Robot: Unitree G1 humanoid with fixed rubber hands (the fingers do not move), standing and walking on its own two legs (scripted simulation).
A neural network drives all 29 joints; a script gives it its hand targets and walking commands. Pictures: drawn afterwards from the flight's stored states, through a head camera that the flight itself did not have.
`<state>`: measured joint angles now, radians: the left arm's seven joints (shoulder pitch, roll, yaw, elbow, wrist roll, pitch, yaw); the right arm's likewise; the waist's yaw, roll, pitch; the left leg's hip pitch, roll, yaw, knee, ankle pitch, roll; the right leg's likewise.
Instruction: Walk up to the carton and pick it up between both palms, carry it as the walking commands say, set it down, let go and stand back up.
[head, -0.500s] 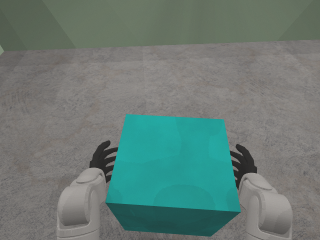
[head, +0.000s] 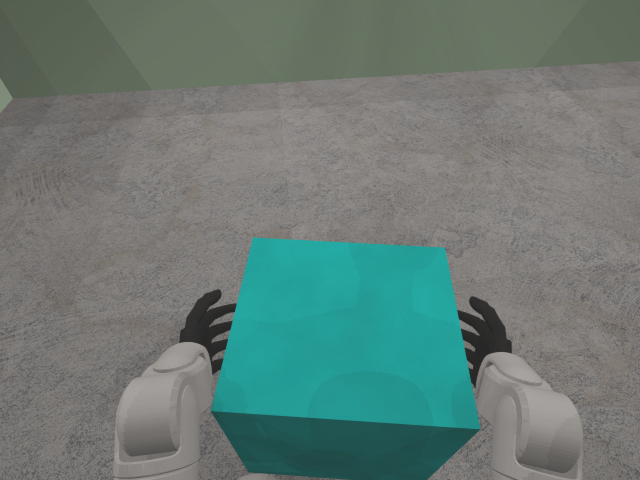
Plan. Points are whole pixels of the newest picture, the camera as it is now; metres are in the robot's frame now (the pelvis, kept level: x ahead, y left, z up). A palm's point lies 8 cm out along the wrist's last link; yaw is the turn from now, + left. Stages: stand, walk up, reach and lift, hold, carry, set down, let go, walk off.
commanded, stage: carry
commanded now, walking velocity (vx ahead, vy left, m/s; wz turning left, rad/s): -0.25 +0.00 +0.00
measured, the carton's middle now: (340, 366) +0.28 -0.01 +0.00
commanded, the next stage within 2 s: none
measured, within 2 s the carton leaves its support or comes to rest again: neither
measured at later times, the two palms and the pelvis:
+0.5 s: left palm out of the picture +0.09 +0.17 +0.06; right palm out of the picture +0.09 -0.15 +0.07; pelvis -0.16 +0.01 -0.01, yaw +0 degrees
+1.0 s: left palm out of the picture -0.08 +0.18 +0.06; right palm out of the picture -0.07 -0.14 +0.07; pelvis -0.33 +0.02 +0.00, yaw +0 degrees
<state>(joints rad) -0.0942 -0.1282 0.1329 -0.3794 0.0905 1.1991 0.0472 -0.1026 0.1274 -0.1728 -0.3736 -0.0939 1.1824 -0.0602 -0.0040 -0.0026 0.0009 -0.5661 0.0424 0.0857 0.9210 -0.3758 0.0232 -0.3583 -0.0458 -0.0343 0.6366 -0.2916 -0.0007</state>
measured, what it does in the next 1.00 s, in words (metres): walks backwards: left foot, then right foot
